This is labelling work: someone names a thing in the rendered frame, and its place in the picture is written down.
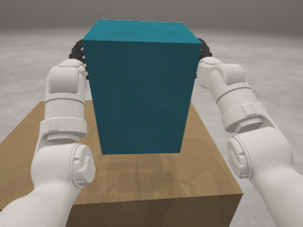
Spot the robot right hand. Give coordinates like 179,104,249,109
195,38,212,78

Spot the left robot upper arm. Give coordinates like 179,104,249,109
0,143,96,227

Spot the robot right forearm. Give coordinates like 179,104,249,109
196,57,294,164

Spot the robot left forearm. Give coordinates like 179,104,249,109
30,59,87,182

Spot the carton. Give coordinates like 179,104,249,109
81,19,203,155

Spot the right robot upper arm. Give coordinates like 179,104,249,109
227,126,303,227

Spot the pedestal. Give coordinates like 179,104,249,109
0,100,243,227

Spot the robot left hand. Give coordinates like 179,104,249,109
69,39,89,80

